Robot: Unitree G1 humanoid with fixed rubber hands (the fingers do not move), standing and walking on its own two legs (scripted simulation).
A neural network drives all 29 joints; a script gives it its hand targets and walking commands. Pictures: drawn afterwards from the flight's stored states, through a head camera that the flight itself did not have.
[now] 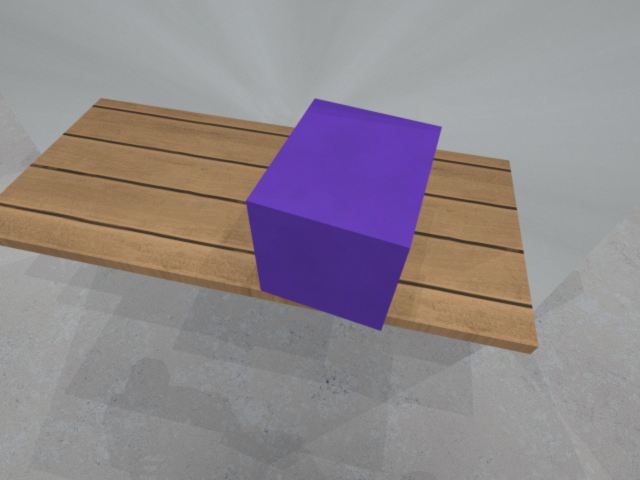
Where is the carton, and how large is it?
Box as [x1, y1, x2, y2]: [246, 98, 441, 330]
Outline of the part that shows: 315,98 246,200 261,290 380,330 410,246 441,127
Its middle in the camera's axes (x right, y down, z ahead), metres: +0.04 -0.04 +0.59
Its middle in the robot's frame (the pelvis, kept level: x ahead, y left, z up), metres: +0.46 -0.05 +0.04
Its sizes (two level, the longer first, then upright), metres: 0.239 0.198 0.205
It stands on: a table, 0.70 m high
